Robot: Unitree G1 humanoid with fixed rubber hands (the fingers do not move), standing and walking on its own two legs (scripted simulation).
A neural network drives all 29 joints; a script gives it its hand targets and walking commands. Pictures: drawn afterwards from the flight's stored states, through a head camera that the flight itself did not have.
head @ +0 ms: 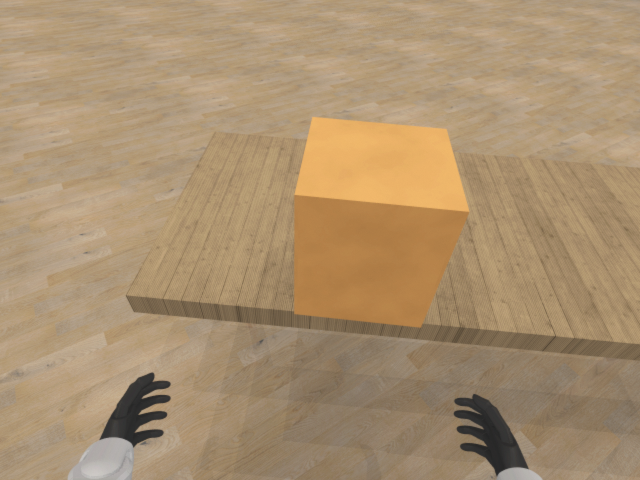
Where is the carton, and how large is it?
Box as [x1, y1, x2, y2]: [294, 117, 468, 327]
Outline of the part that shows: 312,117 294,194 294,313 420,327 468,213 467,204 446,129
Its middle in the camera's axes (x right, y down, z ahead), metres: +0.08 -0.03 +0.62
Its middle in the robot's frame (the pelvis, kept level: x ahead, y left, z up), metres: +0.49 -0.06 +0.06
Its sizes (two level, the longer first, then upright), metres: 0.210 0.200 0.250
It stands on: a table, 0.68 m high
